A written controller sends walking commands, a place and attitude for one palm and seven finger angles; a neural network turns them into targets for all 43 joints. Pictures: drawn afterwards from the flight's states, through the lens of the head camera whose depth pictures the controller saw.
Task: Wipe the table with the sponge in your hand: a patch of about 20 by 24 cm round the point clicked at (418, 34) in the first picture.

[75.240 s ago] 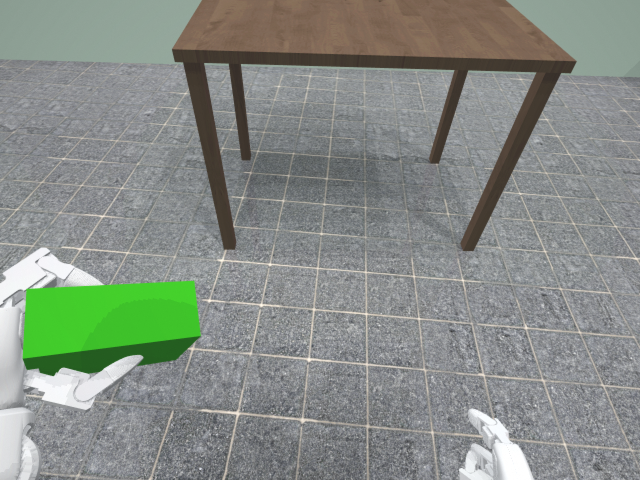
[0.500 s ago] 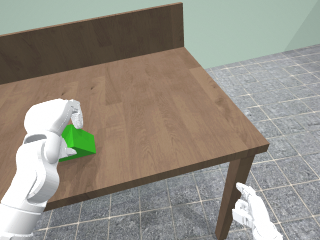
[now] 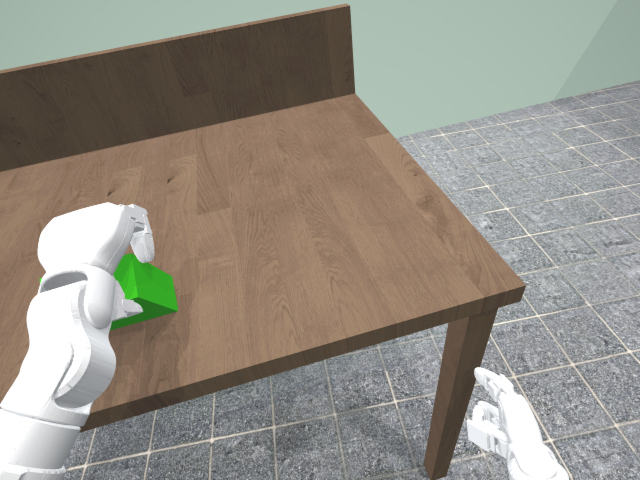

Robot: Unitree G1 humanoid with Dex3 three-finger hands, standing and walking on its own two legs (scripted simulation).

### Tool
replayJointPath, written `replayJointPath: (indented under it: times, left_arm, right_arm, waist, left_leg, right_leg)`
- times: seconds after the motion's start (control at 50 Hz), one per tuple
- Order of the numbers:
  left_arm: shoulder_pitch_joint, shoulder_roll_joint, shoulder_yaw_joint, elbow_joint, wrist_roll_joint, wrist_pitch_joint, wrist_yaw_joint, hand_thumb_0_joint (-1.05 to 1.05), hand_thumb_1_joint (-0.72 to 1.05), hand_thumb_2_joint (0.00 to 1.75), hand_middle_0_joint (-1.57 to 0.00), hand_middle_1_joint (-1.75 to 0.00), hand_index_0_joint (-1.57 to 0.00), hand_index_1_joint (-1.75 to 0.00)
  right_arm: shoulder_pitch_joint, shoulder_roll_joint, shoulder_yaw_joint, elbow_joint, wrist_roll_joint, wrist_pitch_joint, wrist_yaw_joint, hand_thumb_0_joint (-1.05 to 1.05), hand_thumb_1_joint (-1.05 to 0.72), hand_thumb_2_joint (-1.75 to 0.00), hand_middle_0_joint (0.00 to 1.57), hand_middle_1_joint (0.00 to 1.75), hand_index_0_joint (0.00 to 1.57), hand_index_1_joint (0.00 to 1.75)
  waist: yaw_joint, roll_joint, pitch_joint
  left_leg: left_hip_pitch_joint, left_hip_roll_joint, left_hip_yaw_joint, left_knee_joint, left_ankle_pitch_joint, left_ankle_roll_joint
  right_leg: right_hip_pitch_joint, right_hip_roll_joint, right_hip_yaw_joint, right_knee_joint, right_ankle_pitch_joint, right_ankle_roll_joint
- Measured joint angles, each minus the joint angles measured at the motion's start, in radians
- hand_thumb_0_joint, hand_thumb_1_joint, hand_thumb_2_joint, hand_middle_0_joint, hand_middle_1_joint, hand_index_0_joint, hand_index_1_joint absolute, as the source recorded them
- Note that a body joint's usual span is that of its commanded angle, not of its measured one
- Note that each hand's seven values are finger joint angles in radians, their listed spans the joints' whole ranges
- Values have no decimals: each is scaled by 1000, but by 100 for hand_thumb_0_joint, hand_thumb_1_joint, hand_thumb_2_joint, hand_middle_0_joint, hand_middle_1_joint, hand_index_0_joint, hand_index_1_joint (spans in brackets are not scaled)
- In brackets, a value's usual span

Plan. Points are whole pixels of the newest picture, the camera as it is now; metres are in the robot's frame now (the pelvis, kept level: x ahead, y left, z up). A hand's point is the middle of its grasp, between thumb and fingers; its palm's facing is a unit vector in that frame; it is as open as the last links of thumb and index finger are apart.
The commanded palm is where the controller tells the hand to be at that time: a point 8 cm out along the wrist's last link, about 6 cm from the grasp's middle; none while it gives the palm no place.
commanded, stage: lower the sponge onto the table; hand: left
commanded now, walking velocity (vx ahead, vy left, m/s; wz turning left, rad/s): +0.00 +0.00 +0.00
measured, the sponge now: (125, 299) +0.29 +0.32 +0.10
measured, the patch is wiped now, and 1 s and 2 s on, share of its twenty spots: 0.70 0.70 0.70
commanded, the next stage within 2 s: wipe forward along the first lane in 1.32 s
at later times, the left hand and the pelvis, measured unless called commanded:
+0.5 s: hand (118, 272) +0.27 +0.28 +0.18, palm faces +0.14 -0.01 -0.99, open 8.8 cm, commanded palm +0.23 +0.27 +0.20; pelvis +0.00 +0.00 +0.00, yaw +0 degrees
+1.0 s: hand (119, 275) +0.27 +0.28 +0.17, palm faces +0.15 -0.02 -0.99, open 8.8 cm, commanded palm +0.23 +0.28 +0.18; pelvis +0.00 +0.00 +0.00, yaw +0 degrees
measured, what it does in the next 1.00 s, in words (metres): stands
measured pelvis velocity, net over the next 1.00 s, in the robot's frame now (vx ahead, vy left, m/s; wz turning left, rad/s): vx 0.00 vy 0.00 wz -0.01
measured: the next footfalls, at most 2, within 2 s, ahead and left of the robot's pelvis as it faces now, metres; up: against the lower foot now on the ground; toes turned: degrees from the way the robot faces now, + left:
none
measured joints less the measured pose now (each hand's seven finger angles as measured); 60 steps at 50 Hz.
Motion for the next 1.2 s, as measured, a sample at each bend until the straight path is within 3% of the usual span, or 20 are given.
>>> replayJointPath:
  times: [0.1, 1.2]
  left_arm:
    - [42, 12, 29, -29, -15, -9, 4, 1, -49, 103, -88, -158, -94, -156]
    - [79, -14, 31, -28, 6, -7, 51, 3, -55, 109, -90, -168, -97, -163]
  right_arm:
    - [11, -7, -5, -6, 0, 12, 1, 1, -90, -90, 20, 30, 20, 30]
    - [49, -21, -7, -29, 19, 37, 0, 1, -90, -90, 20, 30, 20, 30]
  waist:
    - [-7, -3, -3]
    - [-22, 6, -23]
  left_leg:
    - [-4, 7, 4, 19, -15, -3]
    - [-53, 9, 2, 76, -42, 2]
  right_leg:
    - [-3, 7, 4, 12, -9, -2]
    - [-42, 9, 3, 48, -25, 4]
